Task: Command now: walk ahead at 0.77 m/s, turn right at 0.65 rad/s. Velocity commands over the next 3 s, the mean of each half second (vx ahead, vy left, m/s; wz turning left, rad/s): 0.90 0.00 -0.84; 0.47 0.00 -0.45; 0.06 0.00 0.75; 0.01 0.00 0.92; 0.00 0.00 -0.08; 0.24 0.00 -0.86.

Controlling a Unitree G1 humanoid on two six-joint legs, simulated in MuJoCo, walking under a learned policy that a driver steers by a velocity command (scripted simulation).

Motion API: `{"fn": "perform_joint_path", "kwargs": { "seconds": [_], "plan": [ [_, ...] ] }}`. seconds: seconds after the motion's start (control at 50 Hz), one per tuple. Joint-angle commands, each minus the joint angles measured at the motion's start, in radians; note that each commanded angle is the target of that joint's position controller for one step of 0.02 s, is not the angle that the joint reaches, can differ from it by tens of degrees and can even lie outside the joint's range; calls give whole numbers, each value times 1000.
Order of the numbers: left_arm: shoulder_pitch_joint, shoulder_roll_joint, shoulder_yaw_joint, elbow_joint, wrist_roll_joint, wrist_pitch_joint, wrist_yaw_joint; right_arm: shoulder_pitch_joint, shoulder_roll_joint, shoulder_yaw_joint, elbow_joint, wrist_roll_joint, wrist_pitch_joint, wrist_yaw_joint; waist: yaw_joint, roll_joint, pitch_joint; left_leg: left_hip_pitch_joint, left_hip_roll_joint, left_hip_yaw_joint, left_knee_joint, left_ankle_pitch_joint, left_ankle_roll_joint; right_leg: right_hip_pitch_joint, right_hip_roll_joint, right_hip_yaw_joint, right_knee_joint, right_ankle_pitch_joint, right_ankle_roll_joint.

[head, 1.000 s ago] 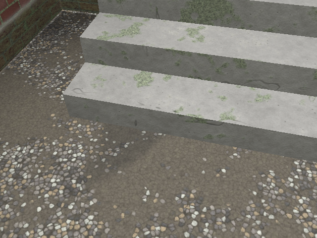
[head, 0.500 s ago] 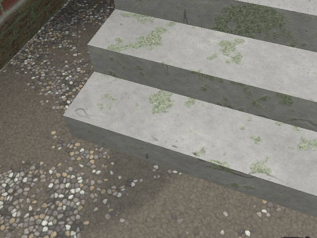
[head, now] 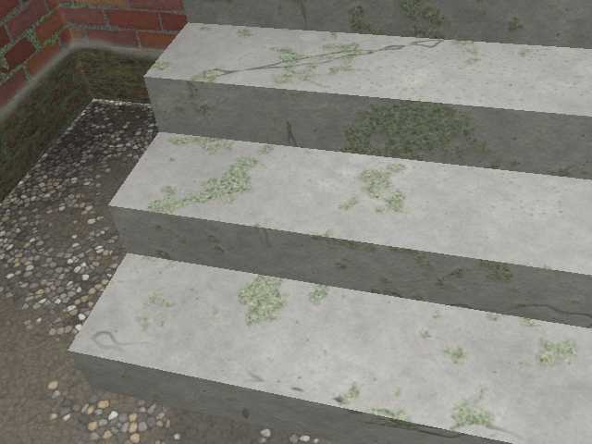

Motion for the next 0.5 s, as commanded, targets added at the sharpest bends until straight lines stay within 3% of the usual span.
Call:
{"fn": "perform_joint_path", "kwargs": {
  "seconds": [0.02, 0.04, 0.06, 0.08, 0.1, 0.14, 0.2, 0.24, 0.28, 0.3, 0.32, 0.34, 0.36, 0.38, 0.4, 0.42, 0.44, 0.46, 0.5],
  "plan": [
    [34, 208, 45, -60, 5, -47, -9, -191, 6, 25, -187, 25, -51, 37, -31, -231, 236, -596, 14, -173, 405, -78, 7, 164, -364, 855, -485, -593, -259],
    [-15, 187, 45, -86, 1, -64, -3, -188, -52, 13, -182, 21, -68, 41, -52, -166, 234, -603, 42, -196, 409, 15, 4, 191, -341, 791, -456, -453, -227],
    [-7, 154, 40, -92, -6, -66, -2, -192, -82, 1, -166, -4, -74, 39, -44, -107, 180, -546, 49, -183, 366, 69, -7, 211, -301, 689, -429, -326, -193],
    [12, 133, 36, -98, -12, -61, -2, -206, -89, -5, -160, -19, -78, 35, -34, -73, 149, -451, 40, -164, 296, 106, -22, 189, -261, 603, -419, -232, -166],
    [42, 105, 29, -99, -18, -57, 3, -226, -85, -8, -159, -22, -80, 37, -21, -82, 130, -363, 22, -152, 236, 158, -34, 166, -226, 535, -412, -147, -147],
    [83, 89, 25, -103, -20, -49, 13, -262, -31, 2, -165, -6, -82, 42, -6, -132, 126, -224, -25, -124, 115, 222, -51, 123, -163, 437, -394, -30, -128],
    [99, 106, 35, -125, -25, -38, 27, -341, 9, 12, -195, 13, -92, 41, 20, -176, 164, -89, -75, -91, -53, 211, -65, 65, -117, 386, -359, 44, -127],
    [95, 118, 46, -140, -32, -32, 27, -345, -10, 5, -209, 18, -97, 35, 21, -221, 165, 4, -84, -97, -128, 157, -73, 43, -107, 406, -317, 66, -126],
    [73, 118, 52, -158, -46, -28, 24, -301, -48, -11, -214, 31, -100, 29, -12, -257, 139, 119, -69, -115, -184, 114, -66, 46, -116, 459, -264, 129, -115],
    [37, 117, 53, -180, -49, -27, 23, -213, -80, -27, -194, 34, -102, 21, -63, -257, 97, 232, -61, -112, -222, 95, -47, 35, -97, 465, -197, 227, -97],
    [-28, 108, 52, -214, -40, -31, 18, -51, -126, -47, -156, 32, -102, 9, -149, -226, 6, 449, -1, -148, -216, 102, -18, -54, -56, 434, -35, 307, -65],
    [-74, 45, 35, -258, -10, -38, 11, 197, -186, -64, -107, 14, -91, -4, -250, -86, -188, 783, 153, -264, -153, 46, 20, -227, -7, 355, 276, 228, -35],
    [-9, -62, -1, -328, -49, -63, 11, 313, -252, -73, -82, -35, -75, 4, -209, 342, -305, 1061, 406, -754, -280, -238, 182, -605, 89, 242, 583, -193, 3],
    [-4, 9, 6, -315, -91, -61, 19, 256, -182, -60, -85, -51, -74, 10, -184, 336, -210, 956, 439, -868, -342, -475, 217, -735, -23, 230, 783, -163, -7],
    [-103, 64, 15, -321, -75, -50, 17, 216, -101, -43, -94, -31, -70, 6, -203, 216, -72, 827, 398, -697, -354, -391, 193, -773, -65, 196, 843, -81, -16],
    [-143, 71, 18, -316, -51, -39, 14, 182, -73, -34, -84, -33, -62, 5, -186, 87, -5, 695, 346, -532, -361, -207, 168, -718, -97, 167, 846, -19, -14],
    [-171, 46, 14, -329, -35, -32, 9, 131, -42, -24, -74, -45, -57, 8, -150, 44, 55, 577, 305, -423, -376, -39, 153, -670, -121, 171, 804, 25, -9],
    [-187, 19, 10, -348, -37, -20, 2, 105, -21, -16, -58, -56, -55, 12, -120, 47, 95, 491, 278, -326, -385, 84, 128, -635, -146, 175, 789, 47, -4],
    [-192, -14, -4, -390, -45, 4, -10, 85, -28, -16, -42, -49, -56, 16, -86, 52, 119, 394, 271, -199, -398, 286, 120, -606, -154, 154, 791, 67, 17]
  ]
}}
